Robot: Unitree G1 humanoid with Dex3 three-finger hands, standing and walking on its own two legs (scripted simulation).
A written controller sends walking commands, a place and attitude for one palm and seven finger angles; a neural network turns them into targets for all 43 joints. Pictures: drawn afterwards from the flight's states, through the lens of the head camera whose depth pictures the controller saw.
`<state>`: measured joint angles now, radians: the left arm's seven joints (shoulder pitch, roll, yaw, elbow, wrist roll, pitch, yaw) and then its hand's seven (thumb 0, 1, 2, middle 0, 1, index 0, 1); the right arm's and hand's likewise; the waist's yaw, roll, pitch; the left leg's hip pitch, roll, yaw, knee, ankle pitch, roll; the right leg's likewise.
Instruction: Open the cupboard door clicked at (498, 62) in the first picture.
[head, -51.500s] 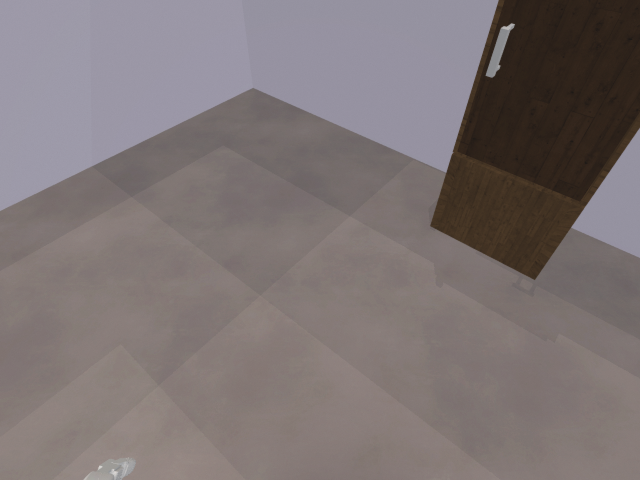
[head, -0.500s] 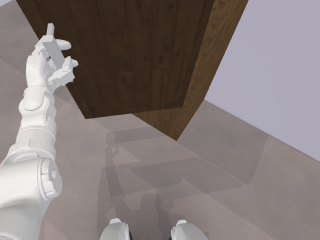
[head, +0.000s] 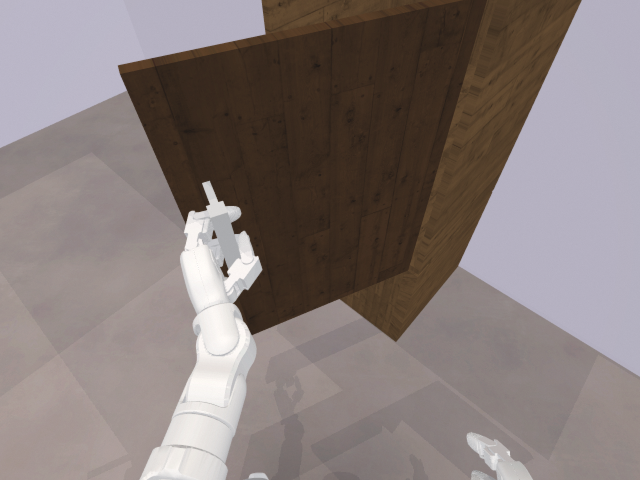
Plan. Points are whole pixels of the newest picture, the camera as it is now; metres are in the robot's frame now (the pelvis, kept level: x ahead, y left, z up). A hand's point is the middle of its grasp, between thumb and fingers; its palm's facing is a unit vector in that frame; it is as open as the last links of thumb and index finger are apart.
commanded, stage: pull the door open along its arc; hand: left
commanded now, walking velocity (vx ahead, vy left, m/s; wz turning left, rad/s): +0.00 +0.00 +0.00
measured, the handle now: (223, 231) +0.42 +0.14 +0.08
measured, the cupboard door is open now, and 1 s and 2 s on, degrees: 67 81 86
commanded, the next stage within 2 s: open thumb and fingers to let go in 0.24 s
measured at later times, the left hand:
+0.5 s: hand (294, 308) +0.30 +0.04 +0.08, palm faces +0.38 -0.93 -0.02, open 6.2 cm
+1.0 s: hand (290, 315) +0.29 +0.04 +0.08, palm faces +0.34 -0.94 -0.03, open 14.2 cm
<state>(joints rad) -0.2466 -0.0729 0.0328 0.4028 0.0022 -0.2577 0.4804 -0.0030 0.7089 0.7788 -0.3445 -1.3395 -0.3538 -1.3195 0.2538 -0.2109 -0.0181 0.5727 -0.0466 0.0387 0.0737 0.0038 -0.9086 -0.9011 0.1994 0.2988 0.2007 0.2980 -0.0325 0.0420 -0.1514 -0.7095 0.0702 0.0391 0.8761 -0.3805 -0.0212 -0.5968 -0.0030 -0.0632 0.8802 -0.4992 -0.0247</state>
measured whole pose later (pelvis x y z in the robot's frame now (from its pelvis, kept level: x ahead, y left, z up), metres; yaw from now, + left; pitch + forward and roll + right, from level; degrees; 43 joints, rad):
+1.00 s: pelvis +0.00 -0.03 +0.00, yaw +3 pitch +7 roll +1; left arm 0.07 -0.09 -0.25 0.10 0.06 -0.16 0.56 -0.01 -0.44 0.32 -0.28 -1.02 -0.27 -1.02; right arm 0.21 -0.20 0.00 0.57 -0.05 0.03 0.01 0.01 -0.91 -0.90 0.20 0.30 0.20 0.30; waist -0.01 0.05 -0.11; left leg -0.61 0.05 -0.01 0.85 -0.37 -0.05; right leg -0.49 -0.01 -0.11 0.89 -0.53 -0.06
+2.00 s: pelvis -0.01 -0.01 +0.00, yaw +1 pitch +7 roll +1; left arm 0.30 0.06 -0.23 -0.09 -0.05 -0.26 0.07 -0.02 -0.50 0.30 -0.17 -0.31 -0.17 -0.31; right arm 0.23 -0.21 0.02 0.47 0.00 -0.01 0.00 0.01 -0.91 -0.90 0.20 0.30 0.20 0.30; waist 0.00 0.04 -0.08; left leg -0.62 0.05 0.02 0.87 -0.37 -0.03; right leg -0.51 -0.02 -0.07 0.91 -0.52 -0.04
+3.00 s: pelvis -0.02 +0.01 +0.00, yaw +2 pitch +5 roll -1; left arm 0.56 0.22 0.04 -0.38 -0.23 -0.18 -0.17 -0.02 -0.50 0.30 -0.15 -0.30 -0.15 -0.30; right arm 0.26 -0.23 0.04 0.46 0.04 -0.12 -0.06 0.01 -0.90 -0.90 0.20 0.30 0.20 0.30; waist 0.02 0.06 -0.10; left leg -0.59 0.05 0.00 0.89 -0.38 -0.01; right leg -0.45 -0.02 -0.09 0.87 -0.50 -0.01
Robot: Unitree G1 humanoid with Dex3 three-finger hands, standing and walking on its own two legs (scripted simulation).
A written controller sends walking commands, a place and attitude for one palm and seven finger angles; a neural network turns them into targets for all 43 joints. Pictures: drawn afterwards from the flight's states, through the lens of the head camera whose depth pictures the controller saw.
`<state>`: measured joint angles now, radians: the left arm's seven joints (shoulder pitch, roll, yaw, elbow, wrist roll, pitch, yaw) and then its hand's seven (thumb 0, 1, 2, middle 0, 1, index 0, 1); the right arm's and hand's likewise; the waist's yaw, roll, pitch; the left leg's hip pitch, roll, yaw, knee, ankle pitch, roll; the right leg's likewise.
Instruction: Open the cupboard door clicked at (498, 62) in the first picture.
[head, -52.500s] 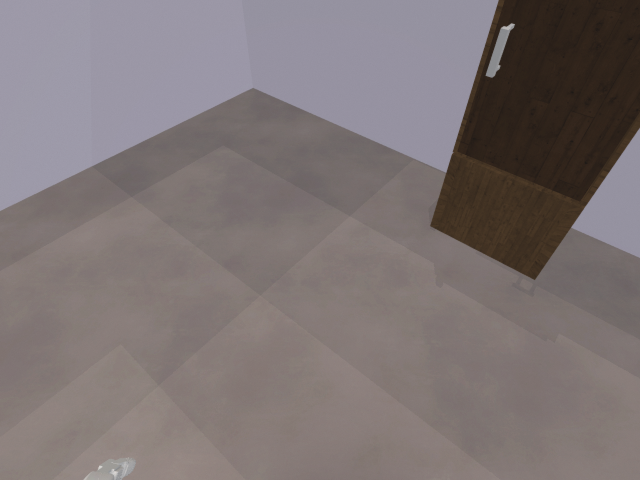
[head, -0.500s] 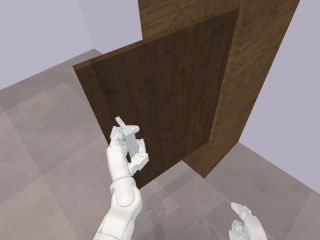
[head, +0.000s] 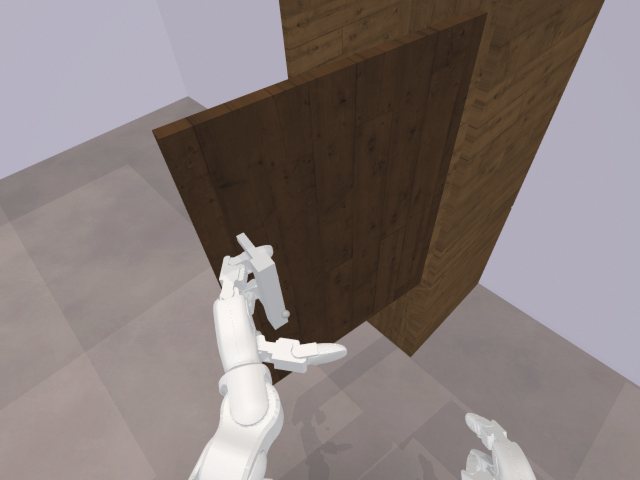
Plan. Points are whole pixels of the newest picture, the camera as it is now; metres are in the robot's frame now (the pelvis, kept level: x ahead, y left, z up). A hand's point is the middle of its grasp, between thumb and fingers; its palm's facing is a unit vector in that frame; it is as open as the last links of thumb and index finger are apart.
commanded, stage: open thumb and fingers to let go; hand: left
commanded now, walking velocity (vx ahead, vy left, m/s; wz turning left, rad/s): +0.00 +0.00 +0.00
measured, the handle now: (262, 282) +0.34 +0.09 +0.07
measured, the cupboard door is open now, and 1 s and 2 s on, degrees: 81 86 86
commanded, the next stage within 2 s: slide the hand sideways off the handle in 0.16 s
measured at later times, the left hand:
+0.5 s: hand (293, 354) +0.25 +0.04 +0.07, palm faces -0.22 -0.98 -0.02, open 16.4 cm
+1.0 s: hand (263, 374) +0.23 +0.07 +0.07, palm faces -0.11 -0.99 +0.00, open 16.2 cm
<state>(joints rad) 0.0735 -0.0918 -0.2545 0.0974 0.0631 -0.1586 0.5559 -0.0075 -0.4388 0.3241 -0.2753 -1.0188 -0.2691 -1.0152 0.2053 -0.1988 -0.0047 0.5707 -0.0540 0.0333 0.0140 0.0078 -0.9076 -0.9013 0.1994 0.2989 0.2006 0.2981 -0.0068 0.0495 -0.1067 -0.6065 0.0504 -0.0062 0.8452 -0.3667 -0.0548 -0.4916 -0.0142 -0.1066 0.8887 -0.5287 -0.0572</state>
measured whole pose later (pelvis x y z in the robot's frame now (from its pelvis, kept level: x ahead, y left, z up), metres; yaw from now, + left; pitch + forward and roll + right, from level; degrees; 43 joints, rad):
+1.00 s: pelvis -0.01 +0.02 +0.00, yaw -2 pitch +7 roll +1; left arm 0.30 0.06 -0.23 -0.09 -0.05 -0.26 0.07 -0.02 -0.50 0.30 -0.17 -0.31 -0.17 -0.31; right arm 0.23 -0.21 0.02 0.47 0.00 -0.01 0.00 0.01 -0.91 -0.90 0.20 0.30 0.20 0.30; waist 0.00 0.04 -0.08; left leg -0.62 0.05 0.02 0.87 -0.37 -0.03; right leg -0.51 -0.02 -0.07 0.91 -0.52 -0.04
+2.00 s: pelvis -0.01 +0.04 +0.00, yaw -1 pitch +5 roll -1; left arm 0.56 0.22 0.04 -0.38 -0.23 -0.18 -0.17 -0.02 -0.50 0.30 -0.15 -0.30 -0.15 -0.30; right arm 0.26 -0.23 0.04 0.46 0.04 -0.12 -0.06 0.01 -0.90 -0.90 0.20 0.30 0.20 0.30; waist 0.02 0.06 -0.10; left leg -0.59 0.05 0.00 0.89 -0.38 -0.01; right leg -0.45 -0.02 -0.09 0.87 -0.50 -0.01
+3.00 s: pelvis +0.02 +0.04 +0.05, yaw -3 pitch -3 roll +0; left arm 0.48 0.32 0.31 -0.38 -0.06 -0.05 0.11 0.01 0.86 0.88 -0.21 -0.30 -0.20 -0.30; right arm 0.18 -0.23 0.02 0.63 0.00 -0.07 -0.08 0.01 -0.90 -0.90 0.20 0.30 0.20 0.30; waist 0.07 0.06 0.02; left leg -0.14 0.03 0.06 0.41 -0.21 -0.01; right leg -0.02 -0.01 -0.05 0.37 -0.30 0.00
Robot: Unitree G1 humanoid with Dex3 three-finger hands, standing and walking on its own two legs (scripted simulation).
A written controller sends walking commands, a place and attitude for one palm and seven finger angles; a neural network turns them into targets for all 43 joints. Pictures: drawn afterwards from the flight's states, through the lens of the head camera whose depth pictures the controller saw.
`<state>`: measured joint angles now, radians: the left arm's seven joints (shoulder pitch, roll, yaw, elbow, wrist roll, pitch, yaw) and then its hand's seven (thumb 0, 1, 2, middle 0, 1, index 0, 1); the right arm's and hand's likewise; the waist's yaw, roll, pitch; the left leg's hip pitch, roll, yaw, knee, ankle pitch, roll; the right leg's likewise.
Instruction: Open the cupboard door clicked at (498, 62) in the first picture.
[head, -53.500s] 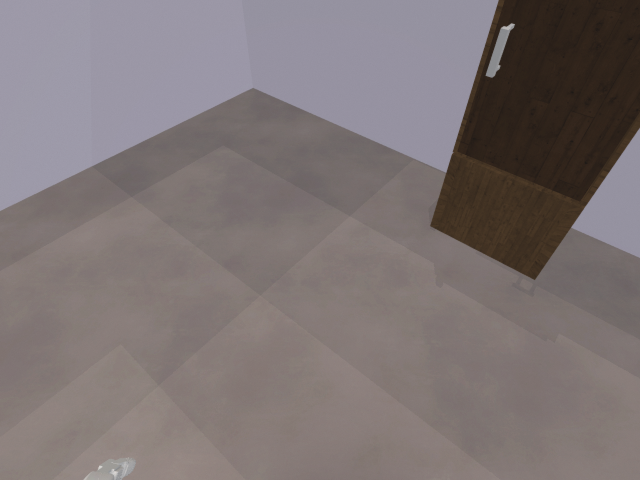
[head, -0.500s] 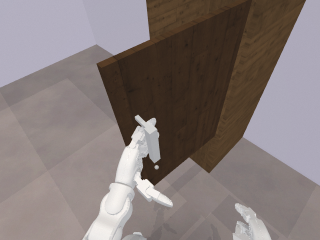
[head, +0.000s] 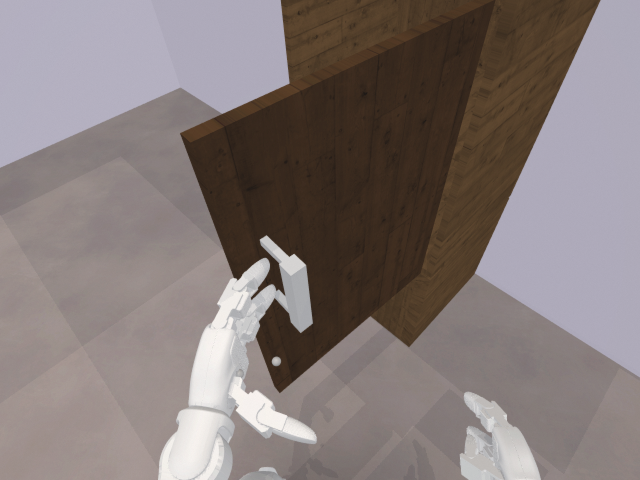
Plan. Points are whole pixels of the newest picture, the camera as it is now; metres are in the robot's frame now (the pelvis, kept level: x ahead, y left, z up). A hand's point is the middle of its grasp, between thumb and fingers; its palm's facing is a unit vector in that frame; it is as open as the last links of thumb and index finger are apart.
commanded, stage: slide the hand sideways off the handle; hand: left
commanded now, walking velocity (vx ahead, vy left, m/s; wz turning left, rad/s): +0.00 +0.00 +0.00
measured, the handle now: (286, 285) +0.33 +0.06 +0.08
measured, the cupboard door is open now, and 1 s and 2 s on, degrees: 86 86 86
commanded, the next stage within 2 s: draw the hand back to the body in 0.46 s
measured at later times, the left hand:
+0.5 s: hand (217, 405) +0.19 +0.12 +0.07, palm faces -0.04 -1.00 -0.03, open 16.3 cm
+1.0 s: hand (151, 400) +0.18 +0.17 +0.11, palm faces -0.03 -1.00 -0.06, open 16.3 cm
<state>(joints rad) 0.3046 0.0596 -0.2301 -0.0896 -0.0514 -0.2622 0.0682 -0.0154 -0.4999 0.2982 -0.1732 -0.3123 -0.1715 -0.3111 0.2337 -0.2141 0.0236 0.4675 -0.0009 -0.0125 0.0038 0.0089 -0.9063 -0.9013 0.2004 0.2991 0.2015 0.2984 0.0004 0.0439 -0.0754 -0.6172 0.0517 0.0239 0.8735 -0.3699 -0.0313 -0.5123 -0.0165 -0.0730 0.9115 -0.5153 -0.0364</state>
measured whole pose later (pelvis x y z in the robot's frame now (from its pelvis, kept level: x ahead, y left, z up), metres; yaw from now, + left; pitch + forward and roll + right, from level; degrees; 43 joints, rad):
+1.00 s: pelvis +0.00 +0.02 +0.00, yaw +1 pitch +5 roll -1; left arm 0.56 0.22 0.04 -0.38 -0.23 -0.18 -0.17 -0.02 -0.50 0.30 -0.15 -0.30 -0.15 -0.30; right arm 0.26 -0.23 0.04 0.46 0.04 -0.12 -0.06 0.01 -0.90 -0.90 0.20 0.30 0.20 0.30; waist 0.02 0.06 -0.10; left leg -0.59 0.05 0.00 0.89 -0.38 -0.01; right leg -0.45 -0.02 -0.09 0.87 -0.50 -0.01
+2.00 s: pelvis +0.03 +0.02 +0.05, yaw -1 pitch -3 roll +0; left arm 0.48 0.32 0.31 -0.38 -0.06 -0.05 0.11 0.01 0.86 0.88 -0.21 -0.30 -0.20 -0.30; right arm 0.18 -0.23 0.02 0.63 0.00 -0.07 -0.08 0.01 -0.90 -0.90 0.20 0.30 0.20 0.30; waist 0.07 0.06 0.02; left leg -0.14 0.03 0.06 0.41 -0.21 -0.01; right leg -0.02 -0.01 -0.05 0.37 -0.30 0.00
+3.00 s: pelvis -0.09 +0.05 +0.03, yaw +4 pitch -1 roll -2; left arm 0.57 0.42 0.44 -0.56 -0.03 -0.19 0.14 0.01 0.89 0.90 -0.22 -0.30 -0.21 -0.30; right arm 0.20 -0.21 0.01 0.57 0.01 -0.07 -0.08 0.01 -0.90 -0.90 0.20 0.30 0.20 0.30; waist 0.01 0.03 0.09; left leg -0.47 0.01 0.02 0.59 -0.20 0.03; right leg -0.31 0.02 -0.01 0.56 -0.24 0.00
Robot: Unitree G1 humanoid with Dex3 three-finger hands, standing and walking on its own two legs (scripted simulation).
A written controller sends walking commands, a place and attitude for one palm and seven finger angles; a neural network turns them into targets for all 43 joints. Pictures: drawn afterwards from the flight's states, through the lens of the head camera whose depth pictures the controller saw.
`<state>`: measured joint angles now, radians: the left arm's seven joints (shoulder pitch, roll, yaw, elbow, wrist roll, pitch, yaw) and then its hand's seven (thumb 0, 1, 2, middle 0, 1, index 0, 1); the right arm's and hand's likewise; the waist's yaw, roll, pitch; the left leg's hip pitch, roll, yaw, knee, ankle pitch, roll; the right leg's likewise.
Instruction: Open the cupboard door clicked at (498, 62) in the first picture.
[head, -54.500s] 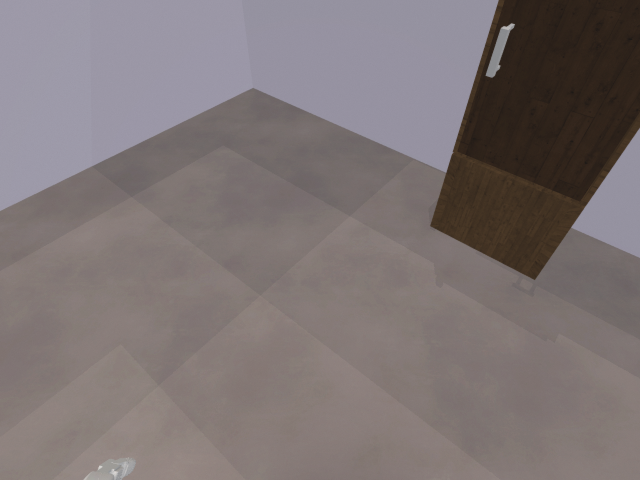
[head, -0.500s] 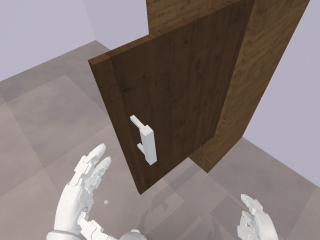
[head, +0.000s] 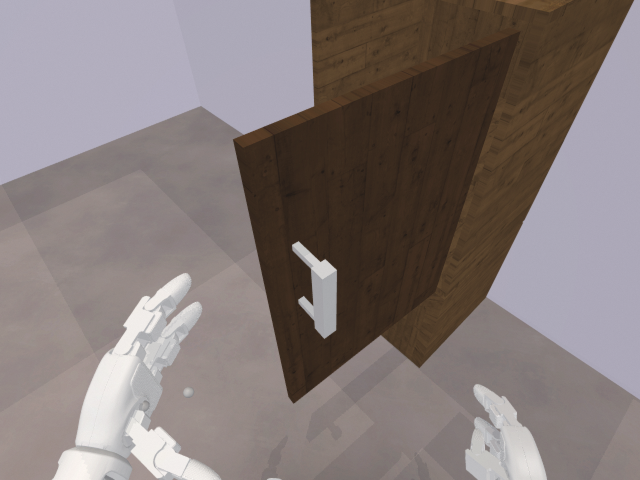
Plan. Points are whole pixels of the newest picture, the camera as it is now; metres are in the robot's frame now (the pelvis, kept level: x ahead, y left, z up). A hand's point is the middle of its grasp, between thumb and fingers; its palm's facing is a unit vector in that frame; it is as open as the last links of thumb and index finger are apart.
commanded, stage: draw the hand back to the body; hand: left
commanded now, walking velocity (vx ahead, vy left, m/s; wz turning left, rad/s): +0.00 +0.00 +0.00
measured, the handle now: (314, 291) +0.34 +0.04 +0.07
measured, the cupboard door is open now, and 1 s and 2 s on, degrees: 86 86 86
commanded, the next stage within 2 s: step back with the hand held close in 1.14 s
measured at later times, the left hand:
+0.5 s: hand (91, 331) +0.22 +0.23 +0.16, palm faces +0.30 -0.87 -0.39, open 12.3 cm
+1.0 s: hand (64, 302) +0.23 +0.25 +0.19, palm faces +0.41 -0.82 -0.40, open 7.6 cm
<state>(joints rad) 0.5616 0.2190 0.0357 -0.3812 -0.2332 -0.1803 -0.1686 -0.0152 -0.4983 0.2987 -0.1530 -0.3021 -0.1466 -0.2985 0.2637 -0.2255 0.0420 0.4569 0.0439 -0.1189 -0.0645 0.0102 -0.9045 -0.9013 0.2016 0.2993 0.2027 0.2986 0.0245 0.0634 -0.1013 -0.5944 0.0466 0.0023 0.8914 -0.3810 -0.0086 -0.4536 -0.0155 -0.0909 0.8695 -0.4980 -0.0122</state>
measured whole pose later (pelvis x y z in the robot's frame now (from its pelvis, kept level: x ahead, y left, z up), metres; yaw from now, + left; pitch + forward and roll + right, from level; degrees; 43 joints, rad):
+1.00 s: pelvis +0.03 +0.00 +0.05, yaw -2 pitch -3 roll +0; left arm 0.48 0.32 0.31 -0.38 -0.06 -0.05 0.11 0.01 0.86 0.88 -0.21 -0.30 -0.20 -0.30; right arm 0.18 -0.23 0.02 0.63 0.00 -0.07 -0.08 0.01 -0.90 -0.90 0.20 0.30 0.20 0.30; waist 0.07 0.06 0.02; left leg -0.14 0.03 0.06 0.41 -0.21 -0.01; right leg -0.02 -0.01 -0.05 0.37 -0.30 0.00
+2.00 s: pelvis -0.09 +0.03 +0.03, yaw +3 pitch -1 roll -2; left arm 0.57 0.42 0.44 -0.56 -0.03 -0.19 0.14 0.01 0.89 0.90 -0.22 -0.30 -0.21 -0.30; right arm 0.20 -0.21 0.01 0.57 0.01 -0.07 -0.08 0.01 -0.90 -0.90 0.20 0.30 0.20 0.30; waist 0.01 0.03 0.09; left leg -0.47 0.01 0.02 0.59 -0.20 0.03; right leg -0.31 0.02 -0.01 0.56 -0.24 0.00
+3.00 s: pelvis -0.24 -0.01 +0.04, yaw -4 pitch +0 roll +0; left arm 0.60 0.43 0.40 -0.51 -0.03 -0.24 0.13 0.01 0.89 0.90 -0.22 -0.30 -0.21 -0.30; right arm 0.24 -0.22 -0.01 0.62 0.01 -0.10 -0.06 0.01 -0.91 -0.90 0.20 0.30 0.20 0.30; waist -0.02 0.00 -0.02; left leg -0.36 0.02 0.02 0.66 -0.29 0.01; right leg -0.11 0.06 -0.03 0.49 -0.38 -0.06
